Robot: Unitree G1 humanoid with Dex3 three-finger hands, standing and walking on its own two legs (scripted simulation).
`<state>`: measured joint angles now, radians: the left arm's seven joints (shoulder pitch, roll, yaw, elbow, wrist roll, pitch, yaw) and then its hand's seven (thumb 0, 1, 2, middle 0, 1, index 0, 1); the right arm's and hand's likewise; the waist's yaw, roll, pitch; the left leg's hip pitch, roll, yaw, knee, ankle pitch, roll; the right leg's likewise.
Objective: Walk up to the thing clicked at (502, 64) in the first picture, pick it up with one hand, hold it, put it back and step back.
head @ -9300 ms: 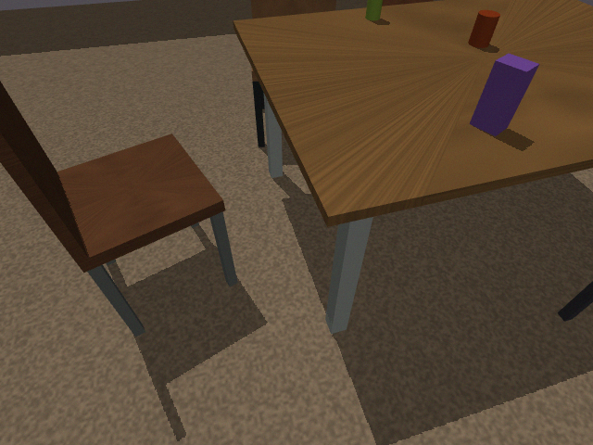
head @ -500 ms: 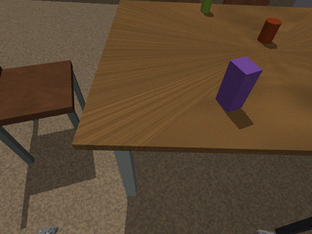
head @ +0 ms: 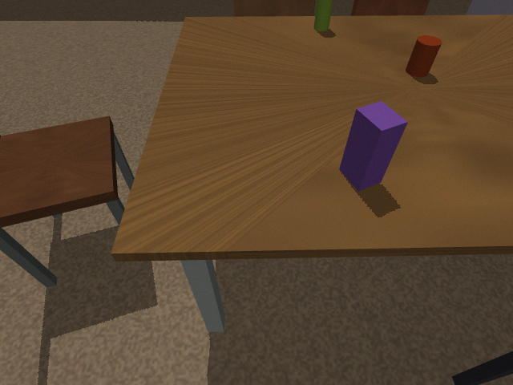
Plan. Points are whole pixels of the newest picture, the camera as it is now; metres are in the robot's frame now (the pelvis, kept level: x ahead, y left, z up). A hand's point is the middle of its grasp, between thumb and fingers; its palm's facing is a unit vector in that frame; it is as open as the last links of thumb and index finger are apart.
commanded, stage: walk up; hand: right
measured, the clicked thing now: (369, 148) +0.57 -0.21 +0.03
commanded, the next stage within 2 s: stand in 0.36 s
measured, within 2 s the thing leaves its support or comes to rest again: neither
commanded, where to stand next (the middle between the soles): +0.07 -0.02 m, yaw +3 degrees
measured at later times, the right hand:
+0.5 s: hand out of the picture +0.09 -0.26 -0.15, palm faces +0.03 +0.94 -0.33, open 7.4 cm
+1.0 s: hand out of the picture +0.11 -0.26 -0.15, palm faces -0.02 +0.94 -0.33, open 7.4 cm
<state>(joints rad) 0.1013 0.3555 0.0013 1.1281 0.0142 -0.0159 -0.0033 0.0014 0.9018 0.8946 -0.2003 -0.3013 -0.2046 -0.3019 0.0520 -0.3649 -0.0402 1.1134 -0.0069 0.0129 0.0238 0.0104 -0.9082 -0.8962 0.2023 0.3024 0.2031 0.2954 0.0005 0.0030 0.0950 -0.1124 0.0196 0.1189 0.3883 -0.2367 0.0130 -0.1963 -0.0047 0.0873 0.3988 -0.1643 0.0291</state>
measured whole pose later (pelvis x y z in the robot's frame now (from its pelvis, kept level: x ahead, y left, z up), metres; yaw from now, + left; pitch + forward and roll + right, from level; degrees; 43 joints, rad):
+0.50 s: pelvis +0.01 -0.01 +0.00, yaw +0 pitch -2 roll +0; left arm 0.06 0.34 0.00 1.11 0.01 -0.01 0.00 0.00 0.90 0.89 -0.20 -0.30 -0.20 -0.30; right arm 0.08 -0.35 -0.03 1.13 -0.01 0.00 0.02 0.01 -0.91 -0.90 0.20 0.30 0.20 0.30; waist -0.03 0.00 0.06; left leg -0.08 0.02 0.11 0.33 -0.22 0.00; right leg -0.17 0.00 0.08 0.36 -0.17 0.02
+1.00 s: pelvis +0.02 -0.01 +0.01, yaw +2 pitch -2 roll +0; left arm 0.10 0.35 0.00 1.13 0.01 -0.02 0.00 0.00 0.90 0.89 -0.20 -0.30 -0.20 -0.30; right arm 0.08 -0.35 -0.02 1.14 -0.01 -0.01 0.01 0.01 -0.91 -0.90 0.20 0.30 0.20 0.30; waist -0.01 0.00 0.04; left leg -0.06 0.02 0.08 0.29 -0.20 0.00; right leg -0.13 0.00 0.05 0.31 -0.15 0.01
